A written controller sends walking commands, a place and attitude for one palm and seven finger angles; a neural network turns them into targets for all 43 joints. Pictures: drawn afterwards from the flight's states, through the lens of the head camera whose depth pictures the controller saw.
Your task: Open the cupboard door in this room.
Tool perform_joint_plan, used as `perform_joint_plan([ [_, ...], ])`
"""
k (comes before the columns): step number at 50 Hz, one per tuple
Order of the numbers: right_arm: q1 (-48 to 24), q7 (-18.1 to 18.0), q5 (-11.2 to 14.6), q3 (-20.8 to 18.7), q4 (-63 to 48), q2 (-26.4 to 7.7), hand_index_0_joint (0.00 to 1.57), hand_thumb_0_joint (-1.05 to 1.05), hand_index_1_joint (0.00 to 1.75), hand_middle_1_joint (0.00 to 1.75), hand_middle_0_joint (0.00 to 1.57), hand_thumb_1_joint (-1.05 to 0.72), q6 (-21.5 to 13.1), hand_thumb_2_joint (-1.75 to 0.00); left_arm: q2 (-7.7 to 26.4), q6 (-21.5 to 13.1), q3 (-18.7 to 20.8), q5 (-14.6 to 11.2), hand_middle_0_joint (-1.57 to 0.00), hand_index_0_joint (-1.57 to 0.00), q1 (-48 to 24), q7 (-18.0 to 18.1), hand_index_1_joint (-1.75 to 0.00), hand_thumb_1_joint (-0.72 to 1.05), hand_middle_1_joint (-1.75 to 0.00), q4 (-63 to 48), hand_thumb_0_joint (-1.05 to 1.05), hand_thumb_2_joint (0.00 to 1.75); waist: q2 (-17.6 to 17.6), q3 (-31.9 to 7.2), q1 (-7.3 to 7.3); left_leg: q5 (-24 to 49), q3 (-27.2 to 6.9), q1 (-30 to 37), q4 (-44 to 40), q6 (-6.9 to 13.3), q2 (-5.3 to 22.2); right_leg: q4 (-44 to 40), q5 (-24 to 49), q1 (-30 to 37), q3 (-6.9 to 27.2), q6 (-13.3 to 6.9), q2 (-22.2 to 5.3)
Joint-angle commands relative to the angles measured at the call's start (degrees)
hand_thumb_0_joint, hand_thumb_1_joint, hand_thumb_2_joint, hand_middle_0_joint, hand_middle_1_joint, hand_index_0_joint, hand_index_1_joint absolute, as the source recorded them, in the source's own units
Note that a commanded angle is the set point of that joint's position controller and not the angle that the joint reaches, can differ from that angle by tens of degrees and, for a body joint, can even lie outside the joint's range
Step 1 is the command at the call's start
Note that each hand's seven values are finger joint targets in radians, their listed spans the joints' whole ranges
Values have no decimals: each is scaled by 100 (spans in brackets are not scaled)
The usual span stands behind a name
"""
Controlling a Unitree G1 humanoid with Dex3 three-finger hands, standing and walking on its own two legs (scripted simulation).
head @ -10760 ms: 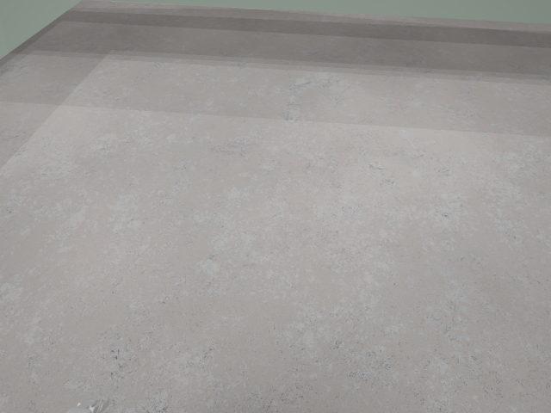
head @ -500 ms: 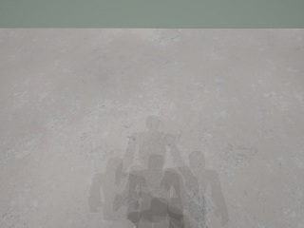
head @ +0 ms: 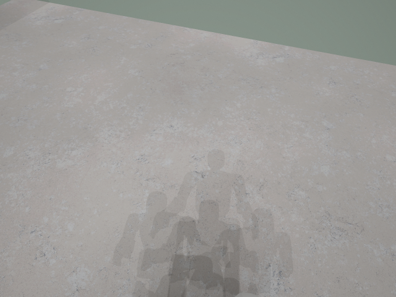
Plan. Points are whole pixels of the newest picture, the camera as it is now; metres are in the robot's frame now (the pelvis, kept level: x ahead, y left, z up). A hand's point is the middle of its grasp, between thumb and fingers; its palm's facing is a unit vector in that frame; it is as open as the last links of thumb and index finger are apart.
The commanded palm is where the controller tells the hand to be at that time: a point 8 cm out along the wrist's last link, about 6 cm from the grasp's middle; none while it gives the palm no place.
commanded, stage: turn or walk to find it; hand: left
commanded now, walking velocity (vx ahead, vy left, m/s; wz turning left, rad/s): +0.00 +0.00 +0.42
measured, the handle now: out of the picture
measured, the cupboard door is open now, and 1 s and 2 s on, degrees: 0 0 0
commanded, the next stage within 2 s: none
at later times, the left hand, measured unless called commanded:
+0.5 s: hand out of the picture -0.01 +0.16 -0.16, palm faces +0.26 -0.93 -0.25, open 7.4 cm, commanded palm none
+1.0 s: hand out of the picture -0.06 +0.21 -0.16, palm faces +0.43 -0.87 -0.24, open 7.4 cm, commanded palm none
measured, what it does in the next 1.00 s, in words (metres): steps on the spot, turning left: right foot, then left foot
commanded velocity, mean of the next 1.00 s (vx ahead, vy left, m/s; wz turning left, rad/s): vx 0.00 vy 0.00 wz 0.42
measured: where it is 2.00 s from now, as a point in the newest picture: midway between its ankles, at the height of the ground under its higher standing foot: outside the picture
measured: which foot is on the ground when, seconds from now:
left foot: down 0.00-0.14, up 0.16-0.58, down 0.60-1.00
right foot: up 0.00-0.12, down 0.14-0.62, up 0.64-1.00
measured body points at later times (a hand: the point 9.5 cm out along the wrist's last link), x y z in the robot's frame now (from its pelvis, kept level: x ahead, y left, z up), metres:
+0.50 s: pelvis -0.02 -0.04 +0.00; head +0.01 -0.04 +0.44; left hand -0.03 +0.21 -0.14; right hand +0.07 -0.28 -0.16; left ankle -0.08 +0.11 -0.69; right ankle +0.00 -0.14 -0.74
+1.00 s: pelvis -0.06 -0.02 +0.00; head -0.04 +0.00 +0.45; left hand -0.08 +0.26 -0.14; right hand +0.11 -0.21 -0.14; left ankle -0.08 +0.09 -0.74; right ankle +0.00 -0.15 -0.70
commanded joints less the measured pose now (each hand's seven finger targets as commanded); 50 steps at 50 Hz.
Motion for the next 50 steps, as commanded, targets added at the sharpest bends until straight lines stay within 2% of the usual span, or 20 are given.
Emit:
perform_joint_plan([
  [1,280,-80,-57,-360,-306,-1272,20,0,30,30,20,-90,3,-90,285,-166,31,-22,-20,-20,-87,47,-30,90,-30,-568,0,90,955,-599,-174,2643,-1512,593,-405,805,1522,-1058,-156,73,9,-100,123],
  [5,155,-51,-5,-385,-340,-1193,20,0,30,30,20,-90,18,-90,389,-294,59,-39,-20,-20,496,72,-30,90,-30,-476,0,90,816,-829,117,2258,-1488,-89,181,418,1109,-3135,1232,1506,-141,-188,218],
  [6,234,-22,42,-362,-361,-963,20,0,30,30,20,-90,4,-90,661,-356,113,5,-20,-20,627,99,-30,90,-30,-441,0,90,187,-900,161,1228,-1198,-815,650,95,747,-3618,1660,2328,344,-327,-318],
  [7,326,21,67,-283,-474,-596,20,0,30,30,20,-90,-1,-90,1155,-410,204,86,-20,-20,742,147,-30,90,-30,-442,0,90,-1256,-887,199,-914,-301,-1888,1771,-315,-70,-3832,2478,2875,1707,-883,-1748],
  [8,169,-13,15,-347,-526,-767,20,0,30,30,20,-90,84,-90,1240,-383,215,45,-20,-20,708,142,-30,90,-30,-515,0,90,-1291,-733,267,-2105,-293,-1835,2902,-358,-52,-3951,2612,2035,1939,-1442,-2375],
  [10,148,27,-26,-391,-328,-838,20,0,30,30,20,-90,203,-90,902,-369,174,22,-20,-20,171,146,-30,90,-30,-626,0,90,-823,-146,56,-1558,-446,-1898,4204,-345,167,-4119,1712,1176,1509,-1463,-1862],
  [12,489,90,-41,-375,-121,-737,20,0,30,30,20,-90,232,-90,596,-381,96,23,-20,-20,-224,143,-30,90,-30,-703,0,90,-625,-78,-198,-942,-282,-1865,4479,-442,305,-3959,1877,1130,643,-1220,-1405],
  [13,570,98,-44,-350,-72,-696,20,0,30,30,20,-90,234,-90,555,-407,77,30,-20,-20,-195,138,-30,90,-30,-707,0,90,-697,-130,-192,-796,-203,-1851,4466,-501,316,-3914,2130,1263,394,-1167,-1302],
  [24,-143,72,42,-183,-179,-561,20,0,30,30,20,-90,162,-90,937,-347,197,108,-20,-20,665,114,-30,90,-30,-253,0,90,-998,-409,281,-1429,454,-1179,2185,-559,390,-3427,3501,1990,4,-1410,-1618],
  [26,-9,58,57,-163,-180,-564,20,0,30,30,20,-90,118,-90,1008,-325,221,105,-20,-20,597,109,-30,90,-30,-207,0,90,-1092,-574,193,-1289,573,-884,1548,-499,351,-3199,3583,2040,-78,-1360,-1646],
  [28,302,47,43,-169,-111,-625,20,0,30,30,20,-90,73,-90,990,-285,229,62,-20,-20,465,101,-30,90,-30,-193,0,90,-935,-629,-15,-438,693,-125,498,-440,343,-2796,3088,1625,-365,-1041,-1542],
  [29,497,60,30,-205,-63,-808,20,0,30,30,20,-90,23,-90,898,-244,213,16,-20,-20,435,85,-30,90,-30,-211,0,90,-442,-721,-157,275,508,541,-241,-354,483,-2235,2580,1162,-607,-747,-1346],
  [30,624,46,-22,-320,-94,-1362,20,0,30,30,20,-90,-40,-90,570,-194,185,-26,-20,-20,544,59,-30,90,-30,-345,0,90,1076,-795,-213,1386,-1092,1213,-655,108,1677,-1132,791,-46,-934,-326,-657],
  [31,833,21,-18,-398,-83,-1757,20,0,30,30,20,-90,-2,-90,324,-167,51,3,-20,-20,262,41,-30,90,-30,-563,0,90,1880,-632,-354,2651,-1911,1040,-816,746,2555,-215,-1260,-663,-710,-154,-248],
  [32,879,-48,-28,-393,8,-1677,20,0,30,30,20,-90,-8,-90,416,-64,56,41,-20,-20,-80,110,-30,90,-30,-557,0,90,1790,-566,-452,2296,-1886,595,-885,745,2472,352,-1158,-562,-139,-186,-283],
  [33,639,-101,-33,-347,-32,-1535,20,0,30,30,20,-90,-1,-90,429,-66,95,28,-20,-20,-166,83,-30,90,-30,-504,0,90,1575,-385,-348,2058,-1724,517,-850,736,2224,665,-804,-761,12,-189,-262],
  [35,139,-116,-24,-248,-169,-1270,20,0,30,30,20,-90,-37,-90,448,-114,124,27,-20,-20,62,1,-30,90,-30,-303,0,90,1062,-313,-83,2229,-1062,530,-741,623,1710,873,-33,-732,32,-149,-231],
  [37,146,-116,13,-229,-201,-1207,20,0,30,30,20,-90,-88,-90,470,-141,116,18,-20,-20,235,-20,-30,90,-30,-202,0,90,932,-516,-39,2742,-765,769,-674,570,1536,841,199,-647,11,-97,-205],
  [46,429,-77,-32,-342,-223,-1239,20,0,30,30,20,-90,-17,-90,342,-123,59,-7,-20,-20,-204,41,-30,90,-30,-500,0,90,918,-438,-235,2003,-1460,590,-708,808,1577,-285,-95,-317,68,-51,-3],
  [50,301,-60,-69,-368,-284,-1257,20,0,30,30,20,-90,34,-90,270,-164,44,-36,-20,-20,-58,51,-30,90,-30,-545,0,90,1093,-477,-150,1809,-1760,84,-594,757,1444,-1348,-71,442,-17,-168,209],
])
